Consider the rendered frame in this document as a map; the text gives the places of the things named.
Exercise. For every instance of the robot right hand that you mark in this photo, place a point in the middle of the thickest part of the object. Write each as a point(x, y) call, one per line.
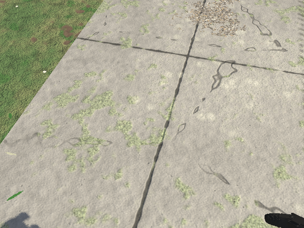
point(285, 220)

